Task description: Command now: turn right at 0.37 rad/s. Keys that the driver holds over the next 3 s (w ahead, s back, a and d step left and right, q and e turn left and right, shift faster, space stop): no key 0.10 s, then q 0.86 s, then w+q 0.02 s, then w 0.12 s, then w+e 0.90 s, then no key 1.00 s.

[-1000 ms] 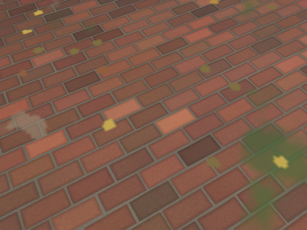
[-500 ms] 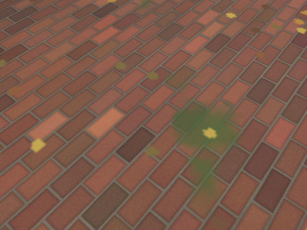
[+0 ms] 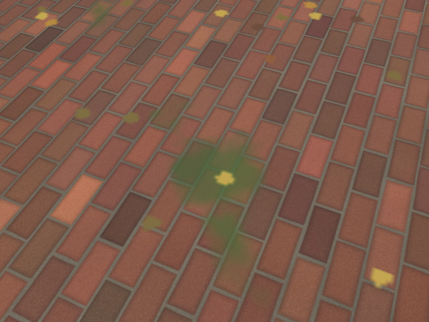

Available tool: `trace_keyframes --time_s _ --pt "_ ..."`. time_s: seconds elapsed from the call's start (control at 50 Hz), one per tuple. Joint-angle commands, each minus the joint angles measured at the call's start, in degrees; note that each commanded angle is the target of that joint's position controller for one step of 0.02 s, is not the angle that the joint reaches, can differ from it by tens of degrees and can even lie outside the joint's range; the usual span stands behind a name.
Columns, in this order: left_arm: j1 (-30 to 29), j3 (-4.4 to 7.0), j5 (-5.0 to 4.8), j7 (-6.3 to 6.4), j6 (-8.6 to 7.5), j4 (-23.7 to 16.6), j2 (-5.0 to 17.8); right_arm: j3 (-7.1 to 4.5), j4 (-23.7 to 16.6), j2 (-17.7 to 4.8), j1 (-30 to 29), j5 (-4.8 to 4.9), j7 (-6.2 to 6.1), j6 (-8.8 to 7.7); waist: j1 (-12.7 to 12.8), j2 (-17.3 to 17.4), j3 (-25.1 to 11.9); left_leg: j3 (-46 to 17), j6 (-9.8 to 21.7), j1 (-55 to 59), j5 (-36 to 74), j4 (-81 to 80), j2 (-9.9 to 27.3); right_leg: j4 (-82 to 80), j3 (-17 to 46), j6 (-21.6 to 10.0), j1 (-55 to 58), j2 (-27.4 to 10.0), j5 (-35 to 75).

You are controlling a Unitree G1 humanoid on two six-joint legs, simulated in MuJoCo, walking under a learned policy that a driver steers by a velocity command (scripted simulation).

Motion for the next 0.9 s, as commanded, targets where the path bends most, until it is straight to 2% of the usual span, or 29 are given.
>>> trace_keyframes --time_s 0.02,0.06,0.1,0.12,0.14,0.16,0.18,0.2,0.22,0.24,0.26,0.3,0.36,0.42,0.46,0.5,0.52,0.54,0.56,0.58,0.6,0.62,0.66,0.68,0.72,0.76,0.9 --pt "0.52 2.13 0.40 0.26 -0.49 -2.63 9.04 -0.71 -4.09 -4.53 -0.86 0.42 -0.32 -1.06 0.57 -6.95 -5.93 0.54 1.14 1.27 -1.14 -3.48 -0.69 -3.50 15.62 -8.13 4.96 -16.46 18.68" --pt "-0.51 1.89 0.39 0.32 -0.28 -2.23 8.82 -0.46 -3.89 -4.34 0.38 0.74 -0.51 -1.27 -0.07 -7.35 -5.96 0.89 2.04 5.99 -1.48 -8.62 -1.37 -2.68 16.43 -7.14 3.51 -16.06 20.51" --pt "-2.31 1.44 -0.23 0.63 -0.02 -1.72 8.09 -0.03 -2.73 -3.28 3.76 0.70 -0.81 -1.75 -2.49 -6.56 -5.77 1.38 3.05 13.73 4.59 -20.97 -1.72 -1.01 16.45 -4.62 1.08 -14.23 18.51" --pt "-2.86 0.55 -0.71 1.03 -0.12 -1.43 6.07 0.42 -1.90 -2.50 5.48 0.20 -1.07 -2.29 -3.64 -4.63 -6.10 -0.24 3.65 19.91 11.93 -30.68 0.62 -0.12 14.96 -1.78 -1.72 -12.70 12.00" --pt "0.36 -0.81 -0.60 1.15 -0.47 -0.88 1.77 0.78 -2.41 -4.29 3.54 -0.96 -1.43 -3.04 -1.10 4.45 -7.04 -11.69 5.12 23.34 11.96 -36.70 10.62 5.54 9.24 1.69 -4.34 -8.23 -0.30" --pt "4.54 -0.83 -0.68 1.34 -0.44 0.30 2.10 1.07 -4.12 -7.10 -1.75 -0.83 -0.95 -3.39 2.15 8.67 -5.23 -21.71 9.65 19.05 19.84 -37.35 18.59 5.75 1.44 3.23 -6.25 -1.35 -13.11" --pt "3.52 -0.21 0.18 1.55 0.05 1.71 5.00 1.31 -2.67 -5.88 -0.84 -0.70 -0.30 -3.38 0.75 8.86 -4.98 -21.80 13.93 11.76 17.96 -36.43 19.09 7.78 -1.00 3.49 0.62 -4.29 -16.09" --pt "1.99 -0.31 0.20 1.36 0.06 2.06 4.84 2.05 -2.20 -3.92 -2.63 -0.31 0.32 -3.50 1.72 8.01 -2.29 -18.93 12.48 10.35 15.30 -35.99 14.62 4.73 -1.93 3.48 2.26 -5.18 -11.13" --pt "-0.06 -0.53 0.21 1.28 -0.19 2.46 4.07 1.86 -1.74 -4.65 -3.09 -0.01 0.58 -3.38 1.34 8.59 -0.92 -15.67 9.86 10.20 13.29 -34.59 10.44 0.78 -2.84 3.62 3.25 -4.69 -5.29" --pt "-1.54 -0.37 0.19 1.22 -0.39 2.45 4.69 1.18 -1.57 -6.78 -2.27 0.09 0.54 -3.27 0.53 10.30 -1.41 -14.67 8.31 12.09 14.91 -33.13 8.07 0.36 -3.69 3.96 3.09 -4.10 -1.97" --pt "-1.48 -0.18 0.12 1.18 -0.55 2.55 5.63 0.66 -1.42 -8.21 -1.25 0.32 0.51 -3.28 0.22 10.35 -2.42 -15.27 8.21 14.34 18.97 -31.76 7.83 0.27 -4.12 4.42 2.11 -4.21 -1.41" --pt "-1.12 -0.15 -0.29 1.75 -0.87 3.23 5.91 -0.19 -1.25 -9.62 0.46 0.70 0.89 -3.20 -0.48 8.36 -4.11 -17.57 9.33 17.26 24.70 -29.53 8.51 2.12 -5.73 5.34 0.18 -4.16 -4.07" --pt "-1.81 -0.18 -0.61 2.69 -1.11 2.76 5.04 -0.94 -0.74 -9.54 2.64 0.44 1.21 -2.78 -1.44 8.80 -5.13 -22.24 12.34 19.85 32.79 -27.27 10.05 7.47 -7.50 5.61 -4.15 -3.50 -11.75" --pt "-2.71 -0.40 -1.19 2.85 -1.36 1.70 4.45 -1.84 0.37 -9.72 4.48 0.14 1.09 -2.26 -2.17 8.02 -6.48 -26.45 14.49 23.15 37.92 -27.04 11.47 11.88 -6.75 4.83 -8.38 -3.31 -17.26" --pt "-2.18 -0.61 -1.42 2.86 -1.77 1.33 4.42 -2.45 0.41 -9.87 2.87 0.26 1.06 -1.65 -1.52 7.05 -7.33 -26.41 13.68 22.13 36.41 -27.05 10.48 10.38 -6.24 4.32 -6.87 -3.64 -15.59" --pt "1.11 -0.82 -1.40 3.02 -2.14 1.93 4.13 -2.78 -0.43 -9.53 -1.37 0.55 1.35 -0.80 0.91 6.44 -7.56 -23.83 10.65 16.20 30.48 -25.87 7.17 1.17 -6.90 3.49 0.77 -3.57 -9.42" --pt "3.26 -0.57 -0.92 3.36 -2.29 2.38 5.12 -2.66 -1.27 -8.70 -3.52 0.79 1.53 -0.52 2.05 4.99 -7.30 -21.63 7.79 10.19 23.87 -23.69 4.28 -6.06 -5.41 2.76 7.06 -5.26 -5.12" --pt "3.52 0.41 0.34 3.83 -2.26 2.02 9.89 -1.94 -2.31 -5.85 -2.92 1.12 1.70 -0.69 1.10 -3.16 -6.35 -16.10 4.36 1.56 11.12 -16.17 -1.15 -12.80 5.10 0.01 11.88 -15.06 -7.56" --pt "-1.61 1.57 0.72 3.73 -1.72 0.45 15.29 -1.62 -2.80 -4.17 -0.44 0.96 1.24 -0.90 -0.79 -14.84 -3.75 -3.52 2.44 -6.02 -7.28 -5.69 -10.03 -14.73 17.26 -6.30 9.24 -27.48 1.90" --pt "-2.00 0.90 1.07 3.28 -1.59 -0.21 11.86 -2.57 -0.89 -8.58 0.97 -0.62 0.59 -0.73 -1.02 -8.05 -3.70 -3.26 2.23 -4.01 -10.74 6.77 -4.83 -11.48 14.96 -10.10 5.24 -30.35 11.20" --pt "-4.05 -0.33 0.53 3.04 -1.64 -1.09 7.71 -3.02 0.62 -8.87 2.76 -0.43 0.71 -0.52 -2.81 -4.19 -3.22 -3.50 2.37 -2.47 -8.53 11.36 -4.25 -10.08 9.67 -9.73 3.52 -27.36 15.69" --pt "-5.96 -0.93 0.42 2.99 -1.67 -1.66 5.87 -3.05 1.68 -8.32 4.06 -0.40 1.06 -0.12 -3.84 -3.57 -2.06 -2.83 1.90 -2.27 -5.27 14.82 -3.68 -8.86 3.91 -7.81 2.97 -23.48 18.21" --pt "-5.24 -0.95 0.41 3.36 -1.97 -1.70 6.36 -2.69 1.67 -7.32 4.13 -0.45 2.32 0.47 -3.21 -7.78 -2.31 -1.20 0.54 -4.81 -2.13 15.54 -3.25 -7.05 -2.34 -5.60 7.03 -19.46 23.01" --pt "-3.47 -0.80 0.44 3.31 -1.92 -1.33 6.73 -2.47 1.43 -7.05 3.06 -0.30 2.78 0.60 -1.98 -8.08 -2.48 -0.30 -0.15 -5.59 -1.80 14.41 -3.17 -6.31 -3.56 -5.64 9.03 -19.10 25.10" --pt "-0.04 -0.43 0.28 3.21 -1.82 -0.51 7.39 -2.10 0.24 -6.51 0.33 -0.01 3.30 0.70 0.18 -7.70 -2.98 0.56 -0.96 -7.30 -2.06 11.36 -2.61 -5.10 -3.74 -6.81 13.64 -20.78 28.37" --pt "1.78 -0.02 0.28 3.03 -1.79 0.04 8.08 -1.78 -0.73 -5.87 -1.42 0.11 3.58 0.89 1.27 -7.83 -3.23 1.21 -1.01 -7.31 -2.94 8.02 -1.86 -4.49 -3.97 -7.64 15.90 -22.50 29.39" --pt "0.07 1.00 0.50 1.64 -1.89 -0.13 9.38 -1.05 -3.17 -4.25 -2.67 0.87 3.79 0.97 0.85 -10.16 -4.02 6.42 1.73 4.03 -3.93 -5.53 -1.11 -1.17 -9.15 -6.48 10.30 -23.93 30.31"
